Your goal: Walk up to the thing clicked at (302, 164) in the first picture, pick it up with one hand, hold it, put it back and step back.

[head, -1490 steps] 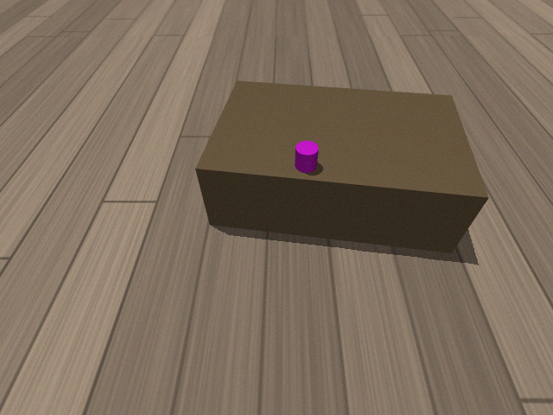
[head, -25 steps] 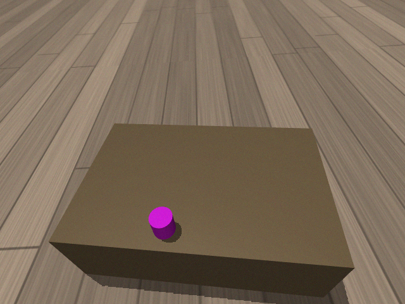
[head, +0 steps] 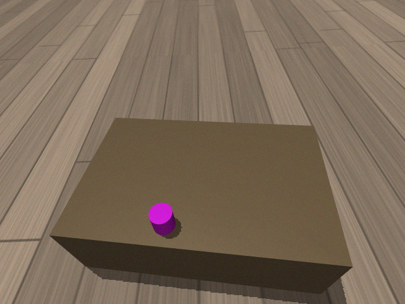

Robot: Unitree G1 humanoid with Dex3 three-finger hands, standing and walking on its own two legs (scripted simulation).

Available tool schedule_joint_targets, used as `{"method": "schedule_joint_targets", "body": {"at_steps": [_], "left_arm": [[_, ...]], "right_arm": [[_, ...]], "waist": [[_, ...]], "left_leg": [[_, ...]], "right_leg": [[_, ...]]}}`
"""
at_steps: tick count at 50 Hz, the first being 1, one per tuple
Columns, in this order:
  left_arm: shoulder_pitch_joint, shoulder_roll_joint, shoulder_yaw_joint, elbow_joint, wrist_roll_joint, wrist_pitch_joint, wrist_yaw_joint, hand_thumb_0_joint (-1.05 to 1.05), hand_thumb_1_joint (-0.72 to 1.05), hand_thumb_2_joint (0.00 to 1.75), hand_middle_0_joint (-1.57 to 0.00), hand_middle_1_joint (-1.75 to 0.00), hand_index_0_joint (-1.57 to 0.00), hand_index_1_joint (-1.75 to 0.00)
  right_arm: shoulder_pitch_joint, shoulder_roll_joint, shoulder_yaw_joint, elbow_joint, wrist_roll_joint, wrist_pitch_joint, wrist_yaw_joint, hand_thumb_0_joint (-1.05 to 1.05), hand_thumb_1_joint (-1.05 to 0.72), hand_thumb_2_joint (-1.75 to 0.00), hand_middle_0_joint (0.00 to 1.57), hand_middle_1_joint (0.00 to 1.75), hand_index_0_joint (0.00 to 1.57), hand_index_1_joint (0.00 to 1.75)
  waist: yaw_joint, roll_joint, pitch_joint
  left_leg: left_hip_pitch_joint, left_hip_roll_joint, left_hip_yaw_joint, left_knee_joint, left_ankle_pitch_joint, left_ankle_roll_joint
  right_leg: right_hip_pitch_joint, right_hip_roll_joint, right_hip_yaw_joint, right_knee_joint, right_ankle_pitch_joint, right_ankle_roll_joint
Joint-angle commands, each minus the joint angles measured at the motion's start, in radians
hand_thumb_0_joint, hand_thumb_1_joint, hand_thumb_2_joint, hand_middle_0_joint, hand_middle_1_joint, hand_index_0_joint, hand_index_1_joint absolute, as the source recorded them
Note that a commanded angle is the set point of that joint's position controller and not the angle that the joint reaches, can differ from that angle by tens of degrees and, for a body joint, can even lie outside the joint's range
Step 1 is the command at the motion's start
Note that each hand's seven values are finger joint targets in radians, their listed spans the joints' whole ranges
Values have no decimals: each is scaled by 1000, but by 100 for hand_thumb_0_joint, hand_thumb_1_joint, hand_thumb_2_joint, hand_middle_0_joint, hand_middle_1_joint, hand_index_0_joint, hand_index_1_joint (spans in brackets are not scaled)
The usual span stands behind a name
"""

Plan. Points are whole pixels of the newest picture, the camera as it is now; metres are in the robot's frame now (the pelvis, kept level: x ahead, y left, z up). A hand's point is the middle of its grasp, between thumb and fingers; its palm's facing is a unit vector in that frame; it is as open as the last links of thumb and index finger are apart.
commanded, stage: home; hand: left
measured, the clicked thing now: (162, 219) +0.49 +0.21 -0.37
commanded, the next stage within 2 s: stand in 0.46 s
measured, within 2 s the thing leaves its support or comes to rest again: neither
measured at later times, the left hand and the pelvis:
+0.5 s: hand out of the picture +0.08 +0.25 -0.15, palm faces +0.01 -0.93 -0.37, open 17.7 cm; pelvis +0.01 -0.01 +0.00, yaw +0 degrees
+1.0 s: hand out of the picture +0.09 +0.25 -0.15, palm faces +0.02 -0.93 -0.36, open 9.7 cm; pelvis +0.02 -0.01 +0.00, yaw +0 degrees
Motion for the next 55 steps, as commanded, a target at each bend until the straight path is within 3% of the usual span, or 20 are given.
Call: {"method": "schedule_joint_targets", "body": {"at_steps": [1,15,24,28,30,31,36,39,41,44,46,47,51,55], "left_arm": [[-53,222,37,-51,-5,-17,16,0,-61,2,-4,-5,-4,-5],[-78,225,41,-37,-9,-23,11,0,-61,1,-4,-4,-4,-4],[-90,225,47,-36,-13,-26,10,0,-60,2,-4,-5,-4,-5],[-88,221,47,-31,-13,-25,9,0,-61,2,-4,-5,-4,-5],[-97,228,50,-33,-12,-27,9,0,-45,18,-20,-21,-20,-21],[-103,229,51,-34,-11,-25,8,0,-37,26,-20,-29,-20,-29],[-105,230,53,-35,-11,-26,6,0,3,66,-20,-30,-20,-30],[-101,222,53,-40,-12,-27,5,0,27,90,-20,-30,-20,-30],[-95,227,54,-39,-13,-28,5,0,43,90,-20,-30,-20,-30],[-110,231,55,-41,-12,-26,4,0,67,90,-20,-30,-20,-30],[-101,222,53,-40,-12,-25,3,0,83,90,-20,-30,-20,-30],[-103,228,54,-41,-11,-26,3,0,90,90,-20,-30,-20,-30],[-108,238,57,-45,-11,-28,2,0,90,90,-20,-30,-20,-30],[-105,233,58,-46,-11,-29,0,0,90,90,-20,-30,-20,-30]], "right_arm": [[-30,-181,-28,-53,2,-29,-9,0,-90,-90,20,30,20,30],[-56,-196,-29,-37,4,-30,-6,0,-90,-90,20,30,20,30],[-67,-201,-27,-29,4,-37,-10,0,-90,-90,20,30,20,30],[-79,-205,-25,-27,6,-36,-10,0,-90,-90,20,30,20,30],[-73,-201,-24,-26,5,-34,-9,0,-90,-90,20,30,20,30],[-69,-203,-23,-24,5,-33,-9,0,-90,-90,20,30,20,30],[-73,-202,-24,-23,4,-35,-7,0,-90,-90,20,30,20,30],[-75,-210,-25,-25,3,-39,-9,0,-90,-90,20,30,20,30],[-87,-211,-28,-28,5,-41,-7,0,-90,-90,20,30,20,30],[-86,-210,-26,-22,6,-38,-7,0,-90,-90,20,30,20,30],[-87,-211,-25,-22,5,-39,-6,0,-90,-90,20,30,20,30],[-88,-208,-27,-23,4,-37,-4,0,-90,-90,20,30,20,30],[-82,-208,-30,-21,3,-35,-2,0,-90,-90,20,30,20,30],[-81,-214,-31,-20,3,-39,-1,0,-90,-90,20,30,20,30]], "waist": [[-2,-19,-31],[-3,-45,-34],[-6,-26,-81],[-2,-28,-82],[-7,-43,-71],[-9,-35,-63],[-11,-40,-52],[-8,-23,-78],[-7,-23,-90],[-6,-28,-61],[-7,-19,-63],[-7,-36,-65],[-12,-46,-54],[-11,-31,-61]], "left_leg": [[-121,57,-37,-96,84,41],[-114,62,-29,-96,110,47],[-76,73,-24,-97,201,45],[-66,71,-19,-100,192,43],[-82,72,-20,-103,173,44],[-98,72,-18,-107,160,45],[-86,77,-23,-112,163,48],[-83,84,-23,-111,220,46],[-61,80,-22,-107,220,44],[-88,79,-23,-120,165,45],[-81,81,-23,-117,173,47],[-89,76,-21,-119,144,46],[-85,74,-18,-117,119,50],[-109,79,-23,-126,119,49]], "right_leg": [[91,-77,99,-93,-18,-11],[107,-84,108,-112,0,-15],[146,-90,96,-77,174,-20],[138,-88,95,-83,154,-19],[142,-88,99,-94,130,-18],[142,-86,99,-92,113,-17],[128,-85,100,-96,106,-19],[157,-90,97,-75,186,-23],[149,-90,93,-79,187,-23],[142,-84,97,-90,108,-18],[137,-86,97,-89,130,-19],[140,-84,95,-97,87,-20],[113,-88,110,-117,42,-24],[144,-87,105,-99,70,-25]]}}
